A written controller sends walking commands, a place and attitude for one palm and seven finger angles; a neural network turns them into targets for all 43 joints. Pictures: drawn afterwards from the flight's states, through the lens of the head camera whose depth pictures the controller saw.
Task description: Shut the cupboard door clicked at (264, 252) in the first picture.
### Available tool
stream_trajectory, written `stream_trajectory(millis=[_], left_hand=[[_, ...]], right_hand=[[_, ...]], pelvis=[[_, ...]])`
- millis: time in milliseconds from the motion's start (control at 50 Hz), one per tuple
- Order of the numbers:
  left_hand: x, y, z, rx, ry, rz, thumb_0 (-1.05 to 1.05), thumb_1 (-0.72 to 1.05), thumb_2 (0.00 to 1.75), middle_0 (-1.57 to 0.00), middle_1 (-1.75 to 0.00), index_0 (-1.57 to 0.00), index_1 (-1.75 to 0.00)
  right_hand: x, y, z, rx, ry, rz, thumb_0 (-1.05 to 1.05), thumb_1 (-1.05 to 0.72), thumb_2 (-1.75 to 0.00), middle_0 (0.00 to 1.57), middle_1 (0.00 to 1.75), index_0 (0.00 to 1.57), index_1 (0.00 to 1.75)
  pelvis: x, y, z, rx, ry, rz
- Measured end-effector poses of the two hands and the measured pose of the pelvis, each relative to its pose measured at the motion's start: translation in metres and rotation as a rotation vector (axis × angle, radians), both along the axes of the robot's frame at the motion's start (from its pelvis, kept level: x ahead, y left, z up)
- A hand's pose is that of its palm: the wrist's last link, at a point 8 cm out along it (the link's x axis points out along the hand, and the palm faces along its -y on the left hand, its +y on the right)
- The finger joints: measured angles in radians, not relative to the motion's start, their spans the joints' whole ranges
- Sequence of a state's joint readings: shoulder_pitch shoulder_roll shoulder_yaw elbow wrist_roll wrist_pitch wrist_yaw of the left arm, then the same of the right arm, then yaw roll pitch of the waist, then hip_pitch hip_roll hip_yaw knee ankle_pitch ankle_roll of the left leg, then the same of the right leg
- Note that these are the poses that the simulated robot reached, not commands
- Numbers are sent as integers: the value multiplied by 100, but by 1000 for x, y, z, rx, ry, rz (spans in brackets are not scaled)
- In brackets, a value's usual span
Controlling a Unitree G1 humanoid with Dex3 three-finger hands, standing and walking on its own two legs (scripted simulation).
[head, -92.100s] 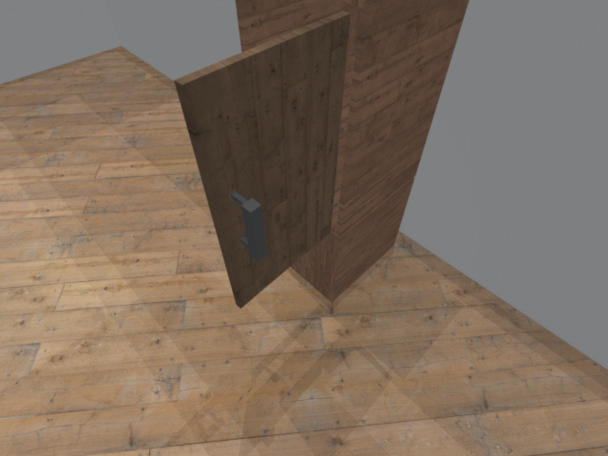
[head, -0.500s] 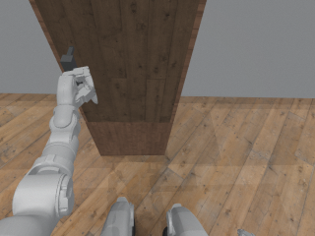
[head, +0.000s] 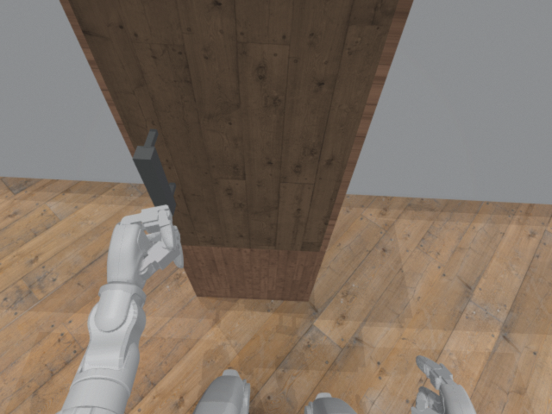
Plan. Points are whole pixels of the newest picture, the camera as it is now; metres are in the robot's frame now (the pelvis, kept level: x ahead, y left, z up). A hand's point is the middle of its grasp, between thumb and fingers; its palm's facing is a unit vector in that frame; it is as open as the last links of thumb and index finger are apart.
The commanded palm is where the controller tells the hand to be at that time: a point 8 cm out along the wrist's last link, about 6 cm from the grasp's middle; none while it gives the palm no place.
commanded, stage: draw the hand back to the body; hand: left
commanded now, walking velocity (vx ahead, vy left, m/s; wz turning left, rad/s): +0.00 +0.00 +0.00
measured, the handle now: (160, 174) +0.47 +0.21 +0.04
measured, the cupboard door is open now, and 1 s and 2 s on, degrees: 0 0 0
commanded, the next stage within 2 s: step back with the hand held close in 1.64 s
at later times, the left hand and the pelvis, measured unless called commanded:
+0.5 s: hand (124, 257) +0.28 +0.19 +0.12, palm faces +0.03 -1.00 -0.04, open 3.1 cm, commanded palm +0.25 +0.24 +0.13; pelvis +0.01 -0.01 +0.03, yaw +1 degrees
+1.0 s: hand (11, 257) +0.24 +0.25 +0.20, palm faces +0.36 -0.87 -0.34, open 4.2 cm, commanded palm +0.19 +0.29 +0.22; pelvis +0.03 +0.00 +0.08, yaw +1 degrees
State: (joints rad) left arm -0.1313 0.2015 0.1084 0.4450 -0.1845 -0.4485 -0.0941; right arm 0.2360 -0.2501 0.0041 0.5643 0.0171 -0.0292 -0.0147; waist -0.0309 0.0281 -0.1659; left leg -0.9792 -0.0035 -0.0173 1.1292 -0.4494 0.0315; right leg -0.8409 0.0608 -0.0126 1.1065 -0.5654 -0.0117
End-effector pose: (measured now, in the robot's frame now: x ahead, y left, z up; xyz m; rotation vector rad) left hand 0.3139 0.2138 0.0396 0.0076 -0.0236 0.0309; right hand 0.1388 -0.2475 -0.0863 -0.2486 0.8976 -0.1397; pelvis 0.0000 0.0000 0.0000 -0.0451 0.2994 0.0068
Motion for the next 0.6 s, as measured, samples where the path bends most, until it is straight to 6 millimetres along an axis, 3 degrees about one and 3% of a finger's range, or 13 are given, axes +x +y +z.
stream_trajectory(millis=[100, 180, 340, 600], left_hand=[[-1, -1, 3, -1, -6, -4, 2, 90, 90, -130, -150, -130, -150], [-10, -1, 18, 11, -16, -14, 2, 90, 90, -130, -150, -130, -150], [-34, 19, 51, 33, 5, 21, 2, 90, 90, -130, -150, -130, -150], [-72, 38, 99, 80, -18, 21, 2, 90, 90, -127, -146, -126, -146]], right_hand=[[36, 10, 6, 13, -71, 47, 1, -90, -90, 21, 30, 20, 30], [47, 18, 12, 42, -98, 52, 1, -90, -90, 21, 30, 20, 30], [37, 25, 27, 77, -92, 46, 1, -90, -90, 21, 30, 20, 30], [25, 6, 55, 40, -176, 8, 1, -90, -90, 21, 30, 20, 30]], pelvis=[[6, 0, -1, -1, -1, 7], [10, 0, 3, 1, -21, 6], [14, -4, 22, 6, -78, 12], [13, -5, 40, 13, -160, 15]])
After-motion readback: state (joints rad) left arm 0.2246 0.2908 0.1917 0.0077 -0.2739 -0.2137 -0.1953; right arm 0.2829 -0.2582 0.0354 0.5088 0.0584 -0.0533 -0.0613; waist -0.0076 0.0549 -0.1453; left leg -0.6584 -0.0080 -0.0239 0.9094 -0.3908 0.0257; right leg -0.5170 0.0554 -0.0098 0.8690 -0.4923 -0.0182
